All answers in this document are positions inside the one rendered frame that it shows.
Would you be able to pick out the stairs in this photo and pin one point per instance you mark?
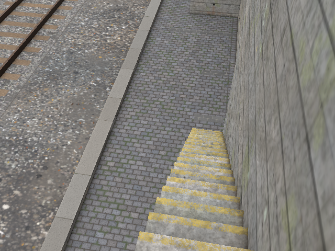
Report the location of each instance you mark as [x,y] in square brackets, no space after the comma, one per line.
[198,209]

